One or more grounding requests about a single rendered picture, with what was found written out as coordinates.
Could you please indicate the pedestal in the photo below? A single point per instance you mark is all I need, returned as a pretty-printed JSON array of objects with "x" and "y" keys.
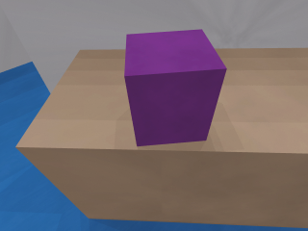
[{"x": 252, "y": 170}]

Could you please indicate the carton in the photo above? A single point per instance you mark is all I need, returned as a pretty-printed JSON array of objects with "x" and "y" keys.
[{"x": 173, "y": 81}]

